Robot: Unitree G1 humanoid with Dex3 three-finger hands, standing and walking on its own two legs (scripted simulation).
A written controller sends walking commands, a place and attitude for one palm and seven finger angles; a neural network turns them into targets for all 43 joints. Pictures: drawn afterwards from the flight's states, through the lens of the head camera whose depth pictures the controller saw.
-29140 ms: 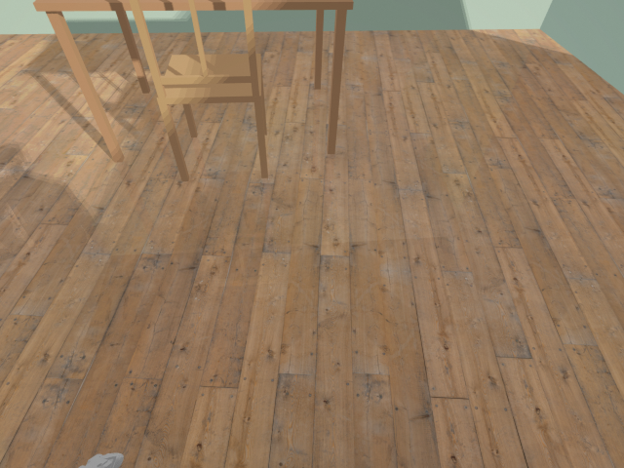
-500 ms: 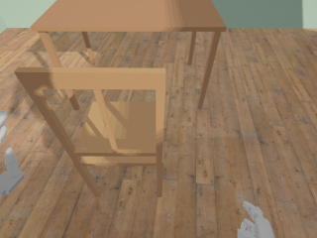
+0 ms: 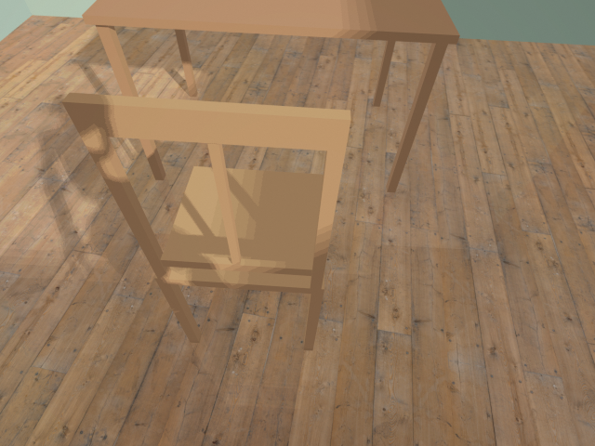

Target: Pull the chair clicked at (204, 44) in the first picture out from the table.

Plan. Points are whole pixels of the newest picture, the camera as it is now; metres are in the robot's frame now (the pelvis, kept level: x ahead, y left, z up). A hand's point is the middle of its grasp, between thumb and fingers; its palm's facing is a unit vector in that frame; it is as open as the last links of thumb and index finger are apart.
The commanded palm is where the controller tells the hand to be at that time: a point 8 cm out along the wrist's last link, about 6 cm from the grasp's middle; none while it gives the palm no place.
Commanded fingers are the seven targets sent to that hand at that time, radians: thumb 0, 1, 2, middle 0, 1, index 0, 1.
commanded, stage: let the arm hang, fingers relaxed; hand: left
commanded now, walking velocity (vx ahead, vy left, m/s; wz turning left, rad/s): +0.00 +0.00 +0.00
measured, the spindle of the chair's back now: (227, 212) +0.52 +0.16 -0.07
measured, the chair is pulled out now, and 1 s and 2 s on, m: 0.60 0.60 0.60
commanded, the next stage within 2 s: look to check the result in 0.64 s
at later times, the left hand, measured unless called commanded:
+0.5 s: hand out of the picture -0.01 +0.15 -0.17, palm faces -0.01 -0.99 -0.17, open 7.3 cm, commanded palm none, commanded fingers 0.00 0.90 0.90 -0.20 -0.30 -0.20 -0.30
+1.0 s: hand out of the picture +0.00 +0.14 -0.17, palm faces +0.00 -0.98 -0.18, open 7.4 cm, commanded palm none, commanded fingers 0.00 0.90 0.90 -0.20 -0.30 -0.20 -0.30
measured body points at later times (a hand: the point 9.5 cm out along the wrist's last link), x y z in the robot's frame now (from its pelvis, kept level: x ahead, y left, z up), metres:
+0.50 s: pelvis +0.00 -0.01 +0.00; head +0.01 -0.02 +0.45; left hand -0.01 +0.20 -0.16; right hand -0.02 -0.21 -0.17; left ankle +0.03 +0.11 -0.74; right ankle -0.02 -0.12 -0.74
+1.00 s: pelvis +0.01 -0.02 +0.00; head +0.03 -0.03 +0.45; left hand +0.00 +0.19 -0.16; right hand -0.01 -0.22 -0.16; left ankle +0.03 +0.11 -0.74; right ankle -0.02 -0.12 -0.74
